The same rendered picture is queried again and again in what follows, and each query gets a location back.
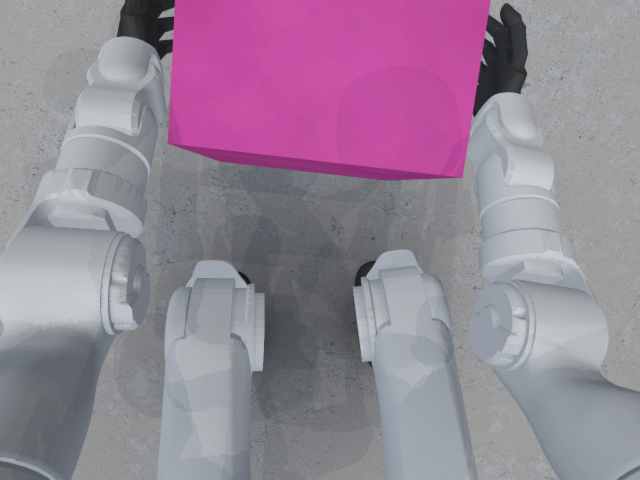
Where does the left robot upper arm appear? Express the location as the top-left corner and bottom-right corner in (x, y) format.
(0, 225), (151, 480)

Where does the left robot thigh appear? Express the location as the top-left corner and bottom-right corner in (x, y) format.
(156, 278), (265, 480)

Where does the left robot shin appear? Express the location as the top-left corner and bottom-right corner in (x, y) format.
(164, 260), (248, 362)

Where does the robot right forearm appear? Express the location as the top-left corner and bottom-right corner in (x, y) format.
(466, 92), (609, 358)

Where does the robot right hand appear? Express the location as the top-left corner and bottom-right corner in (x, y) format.
(473, 3), (528, 118)

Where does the robot left hand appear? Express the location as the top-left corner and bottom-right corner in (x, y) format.
(117, 0), (175, 60)

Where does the robot left forearm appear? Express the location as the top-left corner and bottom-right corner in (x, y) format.
(0, 37), (167, 323)

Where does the right robot upper arm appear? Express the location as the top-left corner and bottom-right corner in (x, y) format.
(467, 278), (640, 480)

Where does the carton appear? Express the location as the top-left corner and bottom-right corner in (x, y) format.
(168, 0), (491, 180)

